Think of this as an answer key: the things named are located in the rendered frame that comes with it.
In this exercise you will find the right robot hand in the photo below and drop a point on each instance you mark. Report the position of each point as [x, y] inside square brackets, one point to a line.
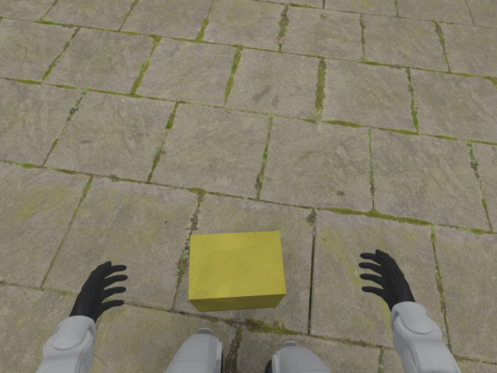
[395, 287]

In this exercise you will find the left robot hand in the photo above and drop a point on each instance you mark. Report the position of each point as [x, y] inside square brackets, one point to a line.
[89, 301]

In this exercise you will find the left robot forearm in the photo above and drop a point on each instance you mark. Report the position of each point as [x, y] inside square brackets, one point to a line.
[71, 348]

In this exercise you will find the right robot forearm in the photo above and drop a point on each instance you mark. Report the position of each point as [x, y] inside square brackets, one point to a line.
[418, 340]

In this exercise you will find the left robot thigh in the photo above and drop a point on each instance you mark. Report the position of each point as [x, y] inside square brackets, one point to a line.
[200, 353]

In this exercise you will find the carton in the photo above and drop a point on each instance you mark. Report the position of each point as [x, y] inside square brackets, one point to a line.
[234, 271]

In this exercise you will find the robot left shin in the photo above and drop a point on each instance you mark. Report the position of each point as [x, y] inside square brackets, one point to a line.
[205, 331]

